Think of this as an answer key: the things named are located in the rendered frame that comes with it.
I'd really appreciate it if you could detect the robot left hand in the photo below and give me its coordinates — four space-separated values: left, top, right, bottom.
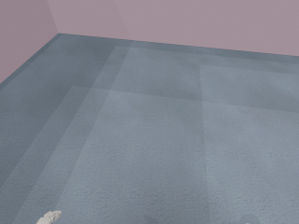
36 210 62 224

